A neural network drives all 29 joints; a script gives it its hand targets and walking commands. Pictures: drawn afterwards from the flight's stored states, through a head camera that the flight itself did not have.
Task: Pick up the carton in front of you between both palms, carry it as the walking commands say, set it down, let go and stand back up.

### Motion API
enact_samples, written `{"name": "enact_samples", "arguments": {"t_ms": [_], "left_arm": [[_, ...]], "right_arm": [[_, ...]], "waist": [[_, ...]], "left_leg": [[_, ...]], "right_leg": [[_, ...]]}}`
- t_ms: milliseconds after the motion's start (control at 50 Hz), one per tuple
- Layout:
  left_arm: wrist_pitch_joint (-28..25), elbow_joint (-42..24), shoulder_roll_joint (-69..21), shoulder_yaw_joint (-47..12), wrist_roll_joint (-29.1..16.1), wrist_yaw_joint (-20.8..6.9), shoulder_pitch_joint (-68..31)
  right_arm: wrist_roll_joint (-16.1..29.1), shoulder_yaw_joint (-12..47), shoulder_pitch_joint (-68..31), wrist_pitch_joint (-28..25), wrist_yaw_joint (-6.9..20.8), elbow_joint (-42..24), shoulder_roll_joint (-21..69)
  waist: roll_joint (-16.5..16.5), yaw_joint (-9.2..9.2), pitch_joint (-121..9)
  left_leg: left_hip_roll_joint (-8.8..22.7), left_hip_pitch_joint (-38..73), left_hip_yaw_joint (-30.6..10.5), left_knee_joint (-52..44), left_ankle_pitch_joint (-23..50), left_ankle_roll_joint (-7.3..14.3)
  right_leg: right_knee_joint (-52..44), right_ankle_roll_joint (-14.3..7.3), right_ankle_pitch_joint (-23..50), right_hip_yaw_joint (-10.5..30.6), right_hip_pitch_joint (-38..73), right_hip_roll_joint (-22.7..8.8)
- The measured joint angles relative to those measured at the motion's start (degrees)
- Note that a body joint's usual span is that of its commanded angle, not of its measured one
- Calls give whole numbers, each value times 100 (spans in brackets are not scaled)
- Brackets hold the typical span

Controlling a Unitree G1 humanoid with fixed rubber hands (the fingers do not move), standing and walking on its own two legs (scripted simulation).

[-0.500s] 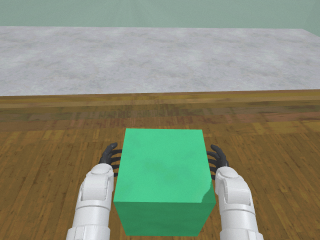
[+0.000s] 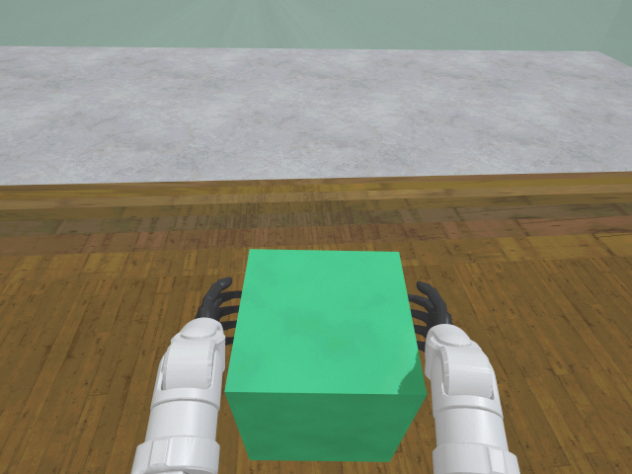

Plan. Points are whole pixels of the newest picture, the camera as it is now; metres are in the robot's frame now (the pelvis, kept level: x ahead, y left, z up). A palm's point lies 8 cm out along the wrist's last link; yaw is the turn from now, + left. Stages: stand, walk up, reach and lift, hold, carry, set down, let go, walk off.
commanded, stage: hold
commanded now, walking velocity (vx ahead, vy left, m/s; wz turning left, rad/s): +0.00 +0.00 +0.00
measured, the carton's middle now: (322, 359) +0.30 +0.00 -0.03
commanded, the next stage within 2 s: carry in 0.28 s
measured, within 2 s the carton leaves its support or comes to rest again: neither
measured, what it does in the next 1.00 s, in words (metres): walks ahead: right foot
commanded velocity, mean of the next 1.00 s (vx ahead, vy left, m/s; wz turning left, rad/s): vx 0.38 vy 0.00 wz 0.00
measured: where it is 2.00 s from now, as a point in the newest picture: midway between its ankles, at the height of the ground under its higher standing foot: (310, 337)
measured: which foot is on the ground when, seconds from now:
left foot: down 0.00-0.92, up 0.94-1.00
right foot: down 0.00-0.74, up 0.76-0.88, down 0.90-1.00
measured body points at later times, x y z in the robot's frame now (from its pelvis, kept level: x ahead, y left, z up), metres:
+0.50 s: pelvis +0.04 +0.00 -0.01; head -0.01 +0.00 +0.43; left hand +0.33 +0.14 +0.05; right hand +0.33 -0.16 +0.06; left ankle +0.02 +0.14 -0.75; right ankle +0.01 -0.14 -0.74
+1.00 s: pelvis +0.26 -0.03 -0.01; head +0.26 -0.03 +0.44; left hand +0.54 +0.12 +0.06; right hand +0.54 -0.18 +0.07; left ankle +0.10 +0.08 -0.66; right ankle +0.25 -0.10 -0.75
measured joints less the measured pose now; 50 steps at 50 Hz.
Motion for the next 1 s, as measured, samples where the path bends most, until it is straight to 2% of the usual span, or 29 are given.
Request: {"name": "enact_samples", "arguments": {"t_ms": [280,400,500,600,660,700,720,740,780,820,880,900,920,960,1000], "left_arm": [[56,-136,40,-145,-64,27,158],[218,-564,84,-318,-304,135,367],[701,-1382,136,-479,-613,266,529],[1444,-1968,209,-639,-858,412,558],[1787,-2261,97,-764,-886,514,586],[2018,-2557,132,-832,-899,576,727],[2117,-2760,154,-766,-933,579,849],[2189,-2955,165,-705,-976,579,975],[2315,-3247,173,-662,-1046,583,1119],[2415,-3427,173,-645,-1123,588,1080],[2451,-3573,157,-684,-1188,587,880],[2460,-3583,144,-711,-1182,586,785],[2444,-3520,131,-775,-1162,585,707],[2464,-3373,124,-857,-1089,583,646],[2554,-3329,126,-844,-1036,584,662]], "right_arm": [[72,142,160,63,-29,-143,-41],[289,343,365,238,-135,-576,-84],[597,556,523,725,-301,-1384,-114],[843,704,617,1495,-485,-2061,-203],[1027,663,765,1868,-513,-2491,-321],[1103,659,808,2040,-568,-2642,-241],[1093,684,788,2098,-589,-2668,-137],[1078,786,785,2158,-601,-2714,-112],[1083,976,853,2285,-635,-2905,-143],[1094,1035,905,2410,-684,-3197,-155],[1094,947,858,2551,-719,-3620,-153],[1102,884,840,2577,-719,-3731,-154],[1120,792,848,2589,-717,-3798,-160],[1163,655,834,2641,-709,-3744,-157],[1168,629,768,2712,-696,-3597,-150]], "waist": [[7,17,-104],[36,48,-646],[31,37,-928],[96,-3,-1189],[45,-54,-1230],[-160,-32,-1162],[-231,-16,-1118],[-179,-22,-1078],[32,-33,-983],[200,-71,-856],[356,-119,-644],[354,-137,-585],[371,-146,-570],[263,-81,-601],[109,-16,-632]], "left_leg": [[11,-49,15,-7,-24,-4],[172,-844,386,727,-879,18],[286,-1172,607,1126,-804,-26],[375,-1328,641,1589,-1333,-84],[446,-1553,1016,1978,-1532,-103],[327,-1370,1328,1597,-1504,28],[284,-1217,1447,1438,-1490,73],[307,-1086,1512,1311,-1490,86],[424,-797,1542,979,-1472,63],[539,-495,1484,602,-1418,-13],[711,-104,1397,422,-1528,-122],[771,-71,1409,687,-1672,-141],[875,-203,1420,1237,-1792,-135],[778,-822,1198,2825,-1775,-58],[624,-1518,1152,4006,-1628,93]], "right_leg": [[-6,-8,-21,-17,-51,2],[731,-18,-866,-316,-870,-134],[1214,-1,-888,-537,-1259,-270],[1553,30,-1274,-671,-1361,-279],[1633,25,-1560,-809,-1284,-342],[1723,43,-1694,-766,-1224,-492],[2047,33,-1420,-789,-1361,-576],[2521,47,-1296,-889,-1572,-580],[3200,14,-1785,-1154,-1999,-456],[3006,-59,-2034,-1429,-2317,-331],[1558,-137,-1053,-1792,-2373,-160],[1153,-212,-563,-1914,-2227,-131],[1133,-355,-169,-2010,-2098,-115],[1218,-555,-400,-2071,-1885,-145],[914,-591,-603,-2034,-1549,-174]]}}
